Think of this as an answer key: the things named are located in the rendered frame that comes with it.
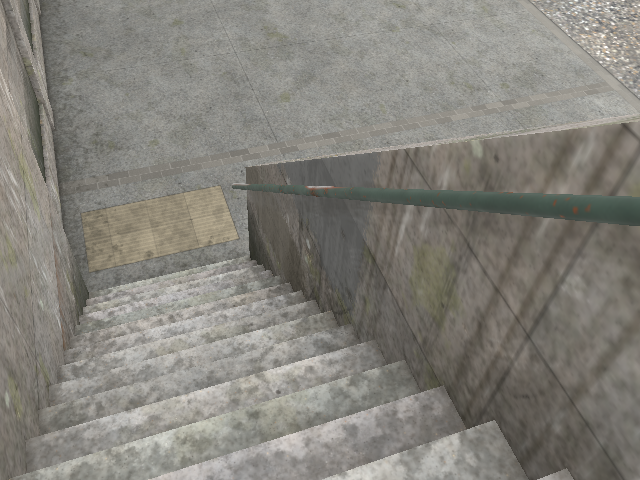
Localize stairs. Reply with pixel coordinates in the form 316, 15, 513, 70
9, 255, 574, 480

